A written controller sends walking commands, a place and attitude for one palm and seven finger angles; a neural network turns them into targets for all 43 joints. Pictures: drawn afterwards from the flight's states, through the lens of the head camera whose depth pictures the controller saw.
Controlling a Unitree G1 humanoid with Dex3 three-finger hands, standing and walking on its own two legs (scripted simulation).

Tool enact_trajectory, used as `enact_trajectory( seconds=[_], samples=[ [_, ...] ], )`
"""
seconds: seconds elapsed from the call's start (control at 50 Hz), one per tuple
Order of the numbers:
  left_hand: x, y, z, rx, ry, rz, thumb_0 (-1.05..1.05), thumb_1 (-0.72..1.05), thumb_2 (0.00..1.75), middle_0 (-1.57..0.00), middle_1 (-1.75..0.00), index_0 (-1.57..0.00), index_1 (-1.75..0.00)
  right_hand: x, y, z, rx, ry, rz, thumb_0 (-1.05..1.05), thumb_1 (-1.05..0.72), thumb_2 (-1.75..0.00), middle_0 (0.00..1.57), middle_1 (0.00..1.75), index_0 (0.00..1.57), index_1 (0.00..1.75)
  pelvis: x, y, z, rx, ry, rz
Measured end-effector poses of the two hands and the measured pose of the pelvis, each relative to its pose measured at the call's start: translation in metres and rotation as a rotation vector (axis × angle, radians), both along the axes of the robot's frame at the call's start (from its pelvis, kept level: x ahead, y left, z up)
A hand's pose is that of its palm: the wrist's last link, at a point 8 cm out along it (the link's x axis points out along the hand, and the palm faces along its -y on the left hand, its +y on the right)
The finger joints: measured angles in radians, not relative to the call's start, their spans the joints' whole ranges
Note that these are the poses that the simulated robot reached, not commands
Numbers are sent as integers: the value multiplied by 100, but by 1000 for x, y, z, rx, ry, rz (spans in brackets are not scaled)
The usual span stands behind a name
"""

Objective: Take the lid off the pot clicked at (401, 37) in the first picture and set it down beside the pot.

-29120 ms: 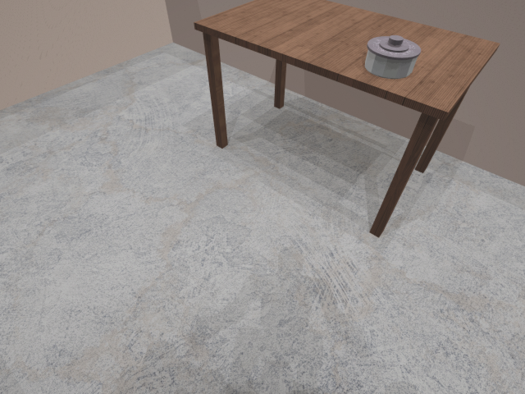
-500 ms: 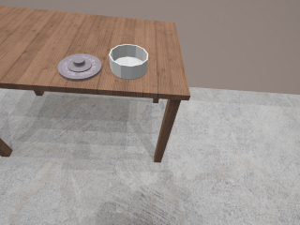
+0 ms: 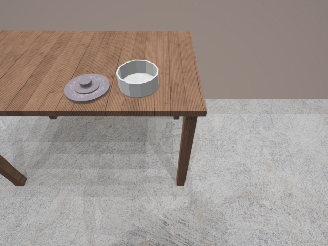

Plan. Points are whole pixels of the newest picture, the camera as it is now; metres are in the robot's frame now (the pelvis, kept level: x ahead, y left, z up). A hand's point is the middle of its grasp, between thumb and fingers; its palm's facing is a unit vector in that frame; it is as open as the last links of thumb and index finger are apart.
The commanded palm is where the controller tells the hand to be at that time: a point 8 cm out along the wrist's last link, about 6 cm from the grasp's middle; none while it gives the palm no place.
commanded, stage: let the arm hang, fingers relaxed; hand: left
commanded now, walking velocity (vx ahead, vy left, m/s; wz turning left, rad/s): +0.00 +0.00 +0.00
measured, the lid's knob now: (85, 82) +0.69 +0.36 -0.02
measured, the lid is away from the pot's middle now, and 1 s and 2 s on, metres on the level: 0.21 0.21 0.21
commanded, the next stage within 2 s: look to check the result in 0.60 s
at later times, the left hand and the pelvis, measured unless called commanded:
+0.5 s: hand out of the picture +0.02 +0.17 -0.18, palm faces +0.06 -0.98 -0.18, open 7.4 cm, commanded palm none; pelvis +0.02 +0.00 +0.00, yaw +0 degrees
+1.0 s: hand out of the picture +0.02 +0.16 -0.18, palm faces +0.05 -0.98 -0.18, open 7.4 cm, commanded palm none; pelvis +0.02 +0.00 +0.00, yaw -1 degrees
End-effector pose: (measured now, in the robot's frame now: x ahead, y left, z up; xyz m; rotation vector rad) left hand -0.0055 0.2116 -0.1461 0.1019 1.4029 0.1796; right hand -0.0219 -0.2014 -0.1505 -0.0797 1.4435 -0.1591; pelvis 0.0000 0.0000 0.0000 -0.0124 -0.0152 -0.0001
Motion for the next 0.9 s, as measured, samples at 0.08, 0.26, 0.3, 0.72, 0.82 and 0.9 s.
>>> enact_trajectory(
  seconds=[0.08, 0.26, 0.3, 0.72, 0.82, 0.9],
  samples=[
    [15, 3, -2, 10, -16, -14, 2, 95, 90, -20, -29, -20, -30, 4, -6, 3, -18, -8, -14, 1, -92, -89, 20, 30, 20, 30, 4, -3, 0, 1, 0, -4],
    [26, 6, -2, 9, -26, -8, 1, 93, 90, -20, -29, -20, -30, 11, -15, 7, -49, -4, -14, 0, -91, -89, 20, 30, 20, 30, 11, -3, 1, 0, 2, -2],
    [26, 6, -1, 8, -20, -7, 1, 92, 90, -20, -29, -20, -30, 13, -16, 7, -51, -5, -12, 0, -91, -89, 20, 30, 20, 30, 12, -2, 1, 0, 2, -2],
    [20, 1, 0, -1, 14, -1, 1, 91, 90, -20, -29, -20, -30, 25, -14, 6, -45, -21, -13, 0, -91, -89, 20, 30, 20, 30, 18, -2, 2, 3, -4, -10],
    [21, 1, 1, 3, 6, -3, 1, 91, 90, -20, -29, -20, -30, 23, -13, 6, -39, -17, -17, 0, -91, -89, 20, 30, 20, 30, 18, -3, 2, 3, -5, -10],
    [22, 0, 1, 4, 2, -7, 1, 91, 90, -20, -29, -20, -30, 20, -13, 5, -35, -14, -23, 0, -91, -89, 20, 30, 20, 30, 18, -4, 2, 3, -7, -13]
  ],
)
